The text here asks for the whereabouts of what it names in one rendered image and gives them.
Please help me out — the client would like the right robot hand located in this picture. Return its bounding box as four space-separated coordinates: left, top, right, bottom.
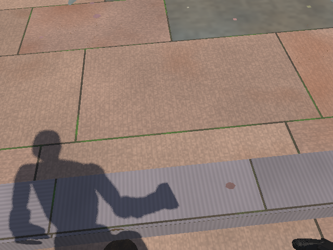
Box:
292 238 333 250

